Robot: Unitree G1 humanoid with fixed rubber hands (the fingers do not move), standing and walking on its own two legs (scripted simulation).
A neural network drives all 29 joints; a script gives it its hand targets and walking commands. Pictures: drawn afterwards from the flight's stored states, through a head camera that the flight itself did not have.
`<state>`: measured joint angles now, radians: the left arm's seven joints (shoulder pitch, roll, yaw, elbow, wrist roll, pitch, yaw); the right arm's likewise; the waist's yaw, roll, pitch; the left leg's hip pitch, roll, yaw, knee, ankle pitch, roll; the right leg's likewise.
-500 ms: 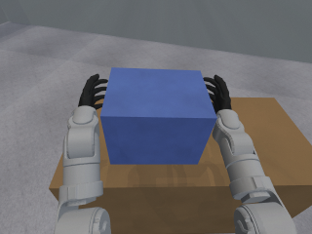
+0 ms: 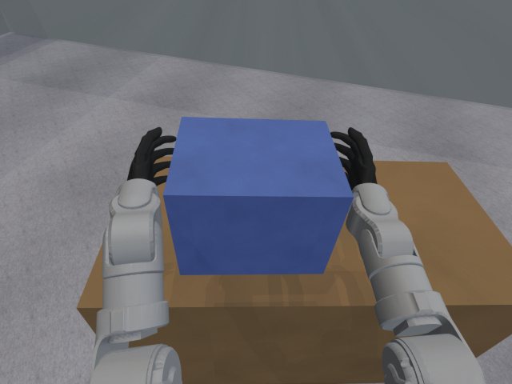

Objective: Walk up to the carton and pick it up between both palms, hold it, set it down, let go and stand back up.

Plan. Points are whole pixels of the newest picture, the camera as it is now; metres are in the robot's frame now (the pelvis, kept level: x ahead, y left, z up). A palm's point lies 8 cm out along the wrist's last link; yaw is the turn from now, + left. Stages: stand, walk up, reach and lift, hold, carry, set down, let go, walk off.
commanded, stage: hold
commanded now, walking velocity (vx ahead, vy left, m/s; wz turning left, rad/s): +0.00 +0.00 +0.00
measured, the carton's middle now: (253, 196) +0.37 +0.00 +0.13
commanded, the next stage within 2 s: none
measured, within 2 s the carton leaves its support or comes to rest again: neither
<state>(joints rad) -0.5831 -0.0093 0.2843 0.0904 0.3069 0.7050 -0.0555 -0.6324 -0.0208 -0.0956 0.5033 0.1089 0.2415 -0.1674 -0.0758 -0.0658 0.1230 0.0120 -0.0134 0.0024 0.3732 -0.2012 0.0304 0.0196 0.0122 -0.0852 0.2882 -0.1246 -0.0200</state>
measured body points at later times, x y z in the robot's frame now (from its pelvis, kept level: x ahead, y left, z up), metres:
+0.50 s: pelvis +0.00 +0.00 +0.00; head -0.02 +0.02 +0.45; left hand +0.38 +0.16 +0.18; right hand +0.38 -0.16 +0.17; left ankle +0.02 +0.10 -0.75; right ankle +0.04 -0.11 -0.75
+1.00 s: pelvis +0.00 +0.00 +0.00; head -0.02 +0.03 +0.45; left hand +0.38 +0.16 +0.17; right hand +0.38 -0.16 +0.17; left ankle +0.02 +0.10 -0.75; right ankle +0.04 -0.11 -0.75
